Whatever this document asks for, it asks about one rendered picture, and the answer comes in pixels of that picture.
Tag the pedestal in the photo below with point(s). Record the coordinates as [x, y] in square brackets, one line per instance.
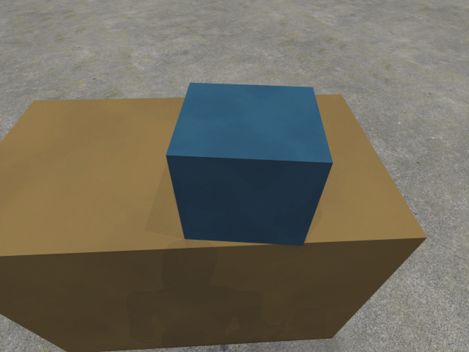
[93, 256]

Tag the carton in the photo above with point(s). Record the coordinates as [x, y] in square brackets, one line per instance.
[248, 163]

